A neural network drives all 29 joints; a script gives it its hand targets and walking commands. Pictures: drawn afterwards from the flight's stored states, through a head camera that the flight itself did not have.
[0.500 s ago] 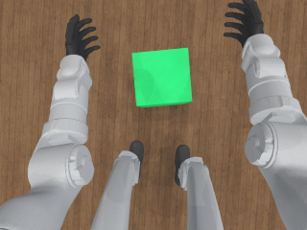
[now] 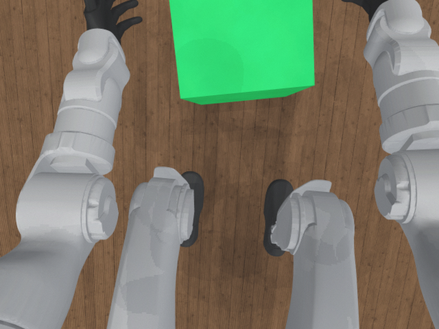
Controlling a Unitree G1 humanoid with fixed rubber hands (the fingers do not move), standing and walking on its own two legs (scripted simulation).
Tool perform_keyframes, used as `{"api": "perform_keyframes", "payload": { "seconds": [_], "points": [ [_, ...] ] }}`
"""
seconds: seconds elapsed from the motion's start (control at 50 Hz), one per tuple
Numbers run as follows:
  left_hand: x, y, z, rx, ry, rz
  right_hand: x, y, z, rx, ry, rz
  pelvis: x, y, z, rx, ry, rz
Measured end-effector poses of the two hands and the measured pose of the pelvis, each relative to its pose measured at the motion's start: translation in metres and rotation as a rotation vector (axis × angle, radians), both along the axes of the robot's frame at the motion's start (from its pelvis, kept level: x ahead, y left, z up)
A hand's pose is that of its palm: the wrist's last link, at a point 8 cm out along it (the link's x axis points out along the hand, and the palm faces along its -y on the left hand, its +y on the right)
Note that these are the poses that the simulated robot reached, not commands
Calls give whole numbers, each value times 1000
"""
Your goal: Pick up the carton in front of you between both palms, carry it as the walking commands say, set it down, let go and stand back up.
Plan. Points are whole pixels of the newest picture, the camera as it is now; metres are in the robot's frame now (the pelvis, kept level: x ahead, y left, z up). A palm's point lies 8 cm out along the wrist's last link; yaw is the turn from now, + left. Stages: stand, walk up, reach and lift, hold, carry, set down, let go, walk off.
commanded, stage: reach and lift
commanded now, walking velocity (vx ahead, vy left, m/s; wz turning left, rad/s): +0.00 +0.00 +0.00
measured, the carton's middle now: (240, 45) +0.54 +0.01 -0.31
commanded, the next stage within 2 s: none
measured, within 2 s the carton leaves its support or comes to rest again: leaves its support in 1.12 s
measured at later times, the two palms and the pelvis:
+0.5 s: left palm (143, 36) +0.54 +0.18 -0.24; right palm (351, 23) +0.57 -0.18 -0.25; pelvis +0.00 +0.00 -0.07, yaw +0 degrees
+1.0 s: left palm (152, 36) +0.53 +0.16 -0.24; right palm (331, 20) +0.57 -0.14 -0.24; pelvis -0.01 +0.00 -0.07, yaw +1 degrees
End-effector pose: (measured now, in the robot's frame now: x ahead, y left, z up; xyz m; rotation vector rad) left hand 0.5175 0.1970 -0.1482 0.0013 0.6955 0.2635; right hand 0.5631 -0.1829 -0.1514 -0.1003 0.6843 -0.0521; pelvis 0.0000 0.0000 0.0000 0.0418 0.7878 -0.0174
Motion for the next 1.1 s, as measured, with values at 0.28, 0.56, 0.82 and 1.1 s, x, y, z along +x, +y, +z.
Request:
{"api": "perform_keyframes", "payload": {
  "seconds": [0.28,0.56,0.82,1.1],
  "points": [
    [2,-7,-89,-6,70,-24,-1,9,-88,8,60,-1,-12,0,-58,2,-128,7],
    [15,-23,-90,-18,35,-47,4,8,-88,12,26,0,-3,0,-70,-3,-158,6],
    [11,-40,-90,-31,35,-65,-1,38,-89,36,37,31,-9,-1,-63,2,-146,14],
    [25,-40,-83,-45,52,-86,1,40,-87,47,58,56,-8,-2,-77,-2,-165,12]
  ]
}}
